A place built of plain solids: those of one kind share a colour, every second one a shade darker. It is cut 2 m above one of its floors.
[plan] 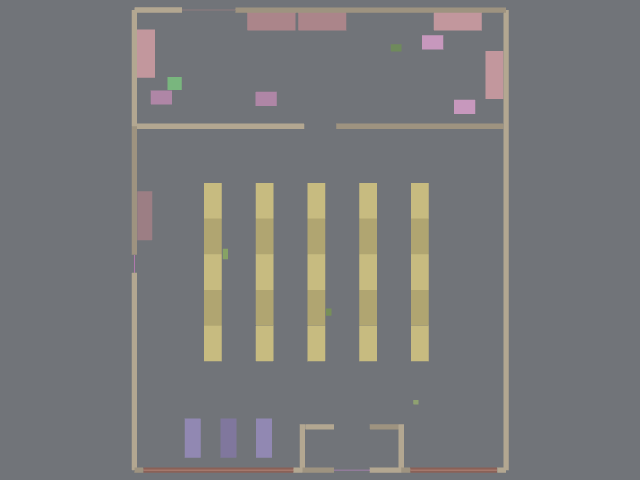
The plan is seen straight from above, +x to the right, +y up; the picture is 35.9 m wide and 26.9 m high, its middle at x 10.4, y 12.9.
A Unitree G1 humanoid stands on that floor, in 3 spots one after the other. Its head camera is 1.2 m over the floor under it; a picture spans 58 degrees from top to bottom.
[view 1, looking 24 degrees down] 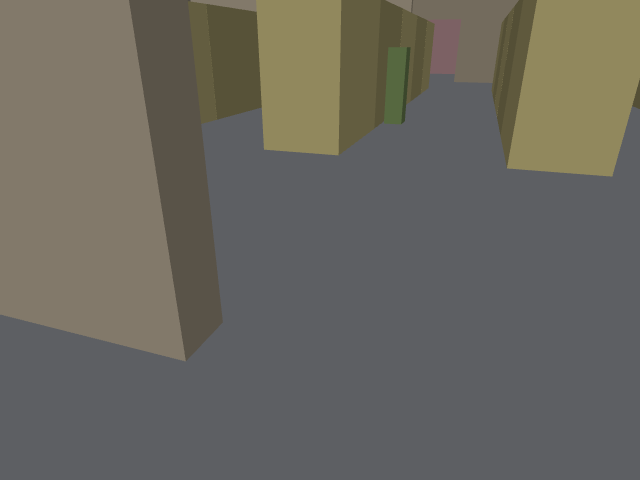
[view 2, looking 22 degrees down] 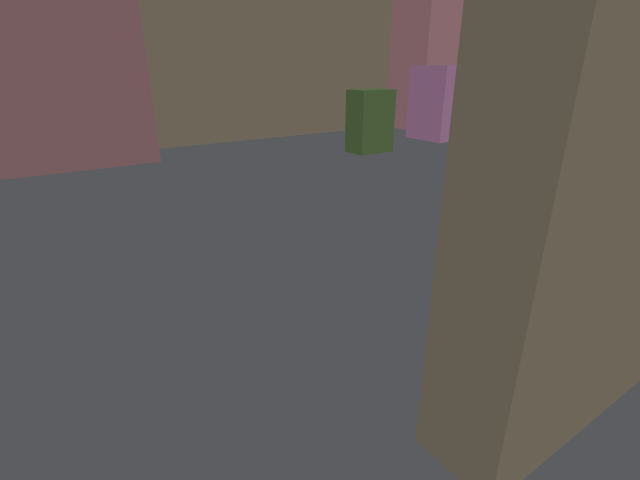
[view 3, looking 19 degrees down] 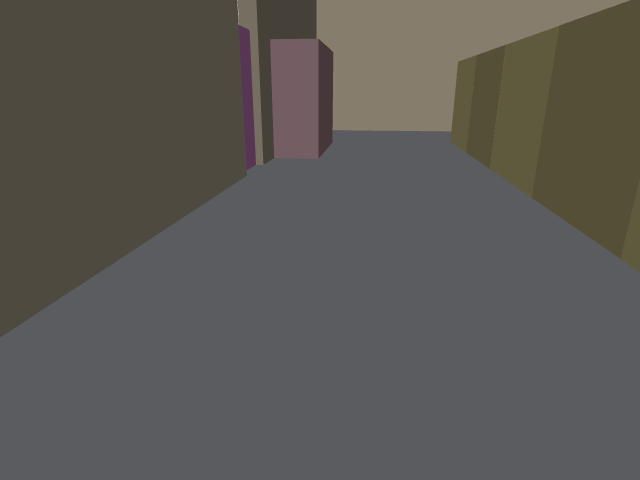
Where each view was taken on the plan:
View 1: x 12.19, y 1.09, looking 109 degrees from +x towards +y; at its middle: ground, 2.95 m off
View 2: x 10.41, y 18.67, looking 56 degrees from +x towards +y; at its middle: ground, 3.20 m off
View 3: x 2.02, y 4.80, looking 97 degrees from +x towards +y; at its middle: ground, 3.69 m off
